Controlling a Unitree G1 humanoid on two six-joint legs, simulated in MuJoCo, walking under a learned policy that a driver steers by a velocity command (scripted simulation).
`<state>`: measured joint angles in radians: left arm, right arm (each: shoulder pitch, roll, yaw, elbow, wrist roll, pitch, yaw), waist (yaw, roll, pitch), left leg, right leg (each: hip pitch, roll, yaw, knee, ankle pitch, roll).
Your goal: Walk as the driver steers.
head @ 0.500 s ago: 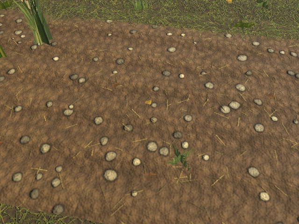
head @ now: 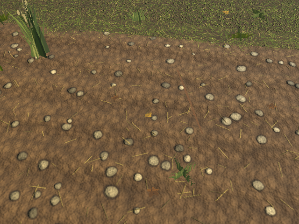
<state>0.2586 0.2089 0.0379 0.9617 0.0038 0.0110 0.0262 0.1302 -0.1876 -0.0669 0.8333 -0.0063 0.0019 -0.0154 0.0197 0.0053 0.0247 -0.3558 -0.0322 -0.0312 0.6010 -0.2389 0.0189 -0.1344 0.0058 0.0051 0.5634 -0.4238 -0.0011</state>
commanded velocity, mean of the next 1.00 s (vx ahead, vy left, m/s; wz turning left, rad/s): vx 0.00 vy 0.00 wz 0.00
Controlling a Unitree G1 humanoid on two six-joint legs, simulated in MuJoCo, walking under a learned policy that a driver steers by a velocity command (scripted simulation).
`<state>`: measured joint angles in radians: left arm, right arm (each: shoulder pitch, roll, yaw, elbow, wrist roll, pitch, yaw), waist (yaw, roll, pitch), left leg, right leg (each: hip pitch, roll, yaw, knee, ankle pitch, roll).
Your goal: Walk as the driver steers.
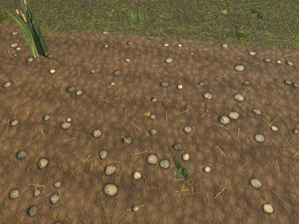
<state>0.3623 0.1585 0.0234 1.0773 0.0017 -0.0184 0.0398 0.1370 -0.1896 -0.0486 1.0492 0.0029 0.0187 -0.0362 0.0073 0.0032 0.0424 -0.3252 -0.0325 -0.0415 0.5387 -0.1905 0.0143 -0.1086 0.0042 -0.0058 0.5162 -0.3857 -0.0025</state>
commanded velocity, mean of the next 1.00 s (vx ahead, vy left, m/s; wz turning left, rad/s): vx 0.06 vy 0.00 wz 0.00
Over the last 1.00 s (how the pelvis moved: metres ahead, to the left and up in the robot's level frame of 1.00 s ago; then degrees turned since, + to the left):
-0.01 0.00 0.00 1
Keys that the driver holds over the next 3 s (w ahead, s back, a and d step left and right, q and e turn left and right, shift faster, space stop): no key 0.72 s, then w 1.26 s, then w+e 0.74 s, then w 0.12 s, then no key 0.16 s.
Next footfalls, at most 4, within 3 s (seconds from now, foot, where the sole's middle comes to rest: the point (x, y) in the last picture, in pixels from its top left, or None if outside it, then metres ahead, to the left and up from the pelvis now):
1.48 right None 0.48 -0.12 -0.77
2.06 left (134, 165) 0.80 0.11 -0.77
2.62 right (188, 126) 1.05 -0.18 -0.77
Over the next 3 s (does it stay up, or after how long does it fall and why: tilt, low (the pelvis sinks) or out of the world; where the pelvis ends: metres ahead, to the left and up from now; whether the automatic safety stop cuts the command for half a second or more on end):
stays up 1.11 -0.12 0.01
